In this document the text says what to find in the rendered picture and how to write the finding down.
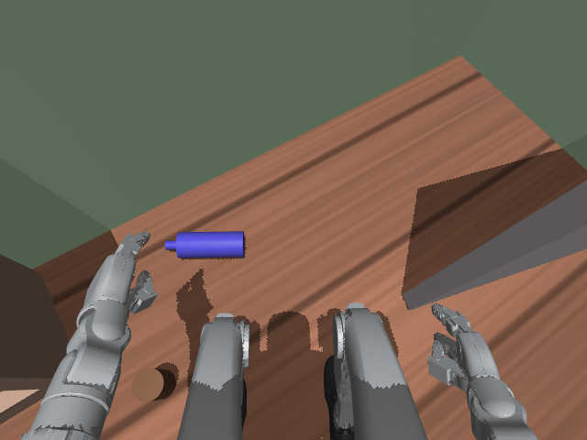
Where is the left robot arm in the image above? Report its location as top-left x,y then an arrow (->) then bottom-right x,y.
19,300 -> 131,440

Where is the right robot hand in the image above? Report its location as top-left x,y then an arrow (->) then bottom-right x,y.
427,303 -> 500,393

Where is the right robot foot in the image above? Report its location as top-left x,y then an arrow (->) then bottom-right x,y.
324,356 -> 355,440

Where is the left robot hand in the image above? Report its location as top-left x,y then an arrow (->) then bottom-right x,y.
83,231 -> 158,314

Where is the right robot arm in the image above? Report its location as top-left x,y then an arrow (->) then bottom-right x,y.
467,377 -> 539,440

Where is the bookshelf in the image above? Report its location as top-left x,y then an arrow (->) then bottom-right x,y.
0,255 -> 69,424

